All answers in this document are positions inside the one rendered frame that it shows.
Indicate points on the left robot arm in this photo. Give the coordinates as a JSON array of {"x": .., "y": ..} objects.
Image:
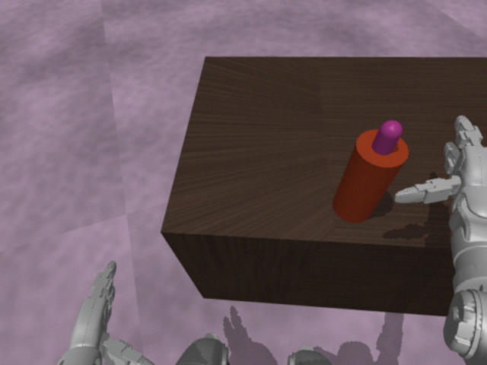
[{"x": 81, "y": 356}]

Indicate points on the right robot hand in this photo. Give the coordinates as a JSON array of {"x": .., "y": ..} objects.
[{"x": 466, "y": 168}]

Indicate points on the bottle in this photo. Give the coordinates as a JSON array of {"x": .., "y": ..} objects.
[{"x": 377, "y": 157}]

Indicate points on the left robot hand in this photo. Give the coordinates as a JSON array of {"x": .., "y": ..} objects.
[{"x": 90, "y": 328}]

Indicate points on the right robot arm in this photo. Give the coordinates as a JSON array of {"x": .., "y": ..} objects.
[{"x": 465, "y": 327}]

